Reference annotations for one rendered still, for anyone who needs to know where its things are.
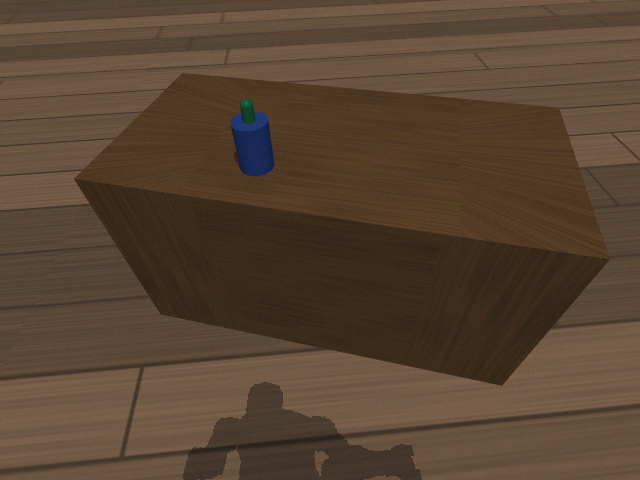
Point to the bottle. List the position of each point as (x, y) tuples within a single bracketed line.
[(252, 140)]

